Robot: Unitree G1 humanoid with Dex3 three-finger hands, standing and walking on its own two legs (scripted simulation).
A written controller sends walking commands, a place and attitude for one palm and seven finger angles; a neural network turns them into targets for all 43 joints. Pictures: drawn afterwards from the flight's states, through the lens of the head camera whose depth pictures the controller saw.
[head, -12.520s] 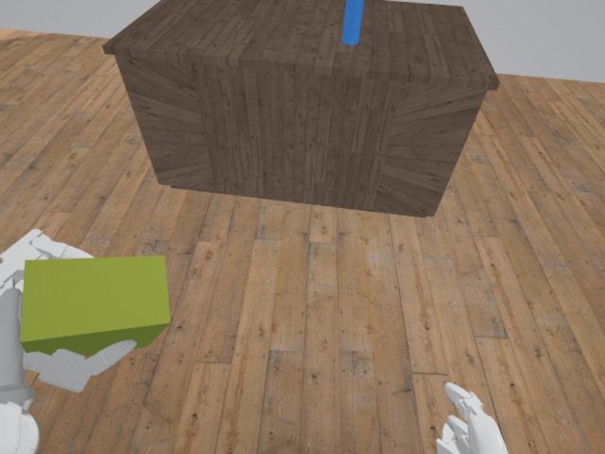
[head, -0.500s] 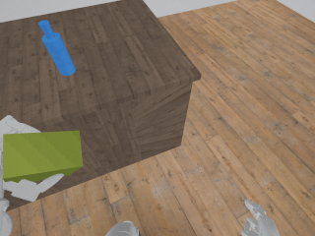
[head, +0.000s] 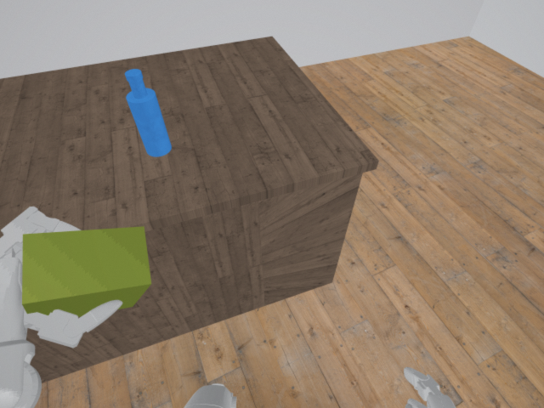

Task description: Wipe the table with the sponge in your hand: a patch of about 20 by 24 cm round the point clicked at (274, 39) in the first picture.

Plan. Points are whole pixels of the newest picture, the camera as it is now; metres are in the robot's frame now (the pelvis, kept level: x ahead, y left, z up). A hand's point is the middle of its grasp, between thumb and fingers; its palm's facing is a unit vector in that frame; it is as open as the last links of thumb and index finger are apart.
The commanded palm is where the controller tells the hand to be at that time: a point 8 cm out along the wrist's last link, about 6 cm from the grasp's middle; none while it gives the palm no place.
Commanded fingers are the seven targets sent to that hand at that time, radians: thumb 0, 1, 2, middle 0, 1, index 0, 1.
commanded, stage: shuffle to correct the standing spot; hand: left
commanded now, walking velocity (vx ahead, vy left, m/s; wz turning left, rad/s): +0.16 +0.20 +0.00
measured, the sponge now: (104, 274) +0.23 +0.22 +0.14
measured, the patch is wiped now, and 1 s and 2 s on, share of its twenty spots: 0.00 0.00 0.00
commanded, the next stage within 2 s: come to a stop and stand still in 2.00 s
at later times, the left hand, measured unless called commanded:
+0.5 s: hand out of the picture +0.21 +0.32 +0.17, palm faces +0.43 -0.80 -0.42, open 10.3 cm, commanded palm +0.17 +0.36 +0.18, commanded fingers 0.00 0.10 1.30 -1.20 -1.60 -1.20 -1.60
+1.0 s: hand out of the picture +0.24 +0.40 +0.18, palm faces +0.43 -0.78 -0.45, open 10.3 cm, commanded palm +0.19 +0.45 +0.18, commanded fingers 0.00 0.10 1.30 -1.20 -1.60 -1.20 -1.60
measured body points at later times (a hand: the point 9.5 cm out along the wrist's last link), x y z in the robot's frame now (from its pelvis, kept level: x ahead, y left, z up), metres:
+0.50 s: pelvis +0.01 +0.08 -0.01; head +0.01 +0.06 +0.44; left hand +0.18 +0.36 +0.19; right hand +0.16 -0.14 -0.12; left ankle +0.02 +0.23 -0.66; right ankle +0.03 +0.00 -0.74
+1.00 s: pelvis +0.04 +0.16 -0.02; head +0.04 +0.14 +0.43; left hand +0.21 +0.44 +0.20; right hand +0.20 -0.05 -0.12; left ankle +0.04 +0.28 -0.70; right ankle +0.05 +0.10 -0.74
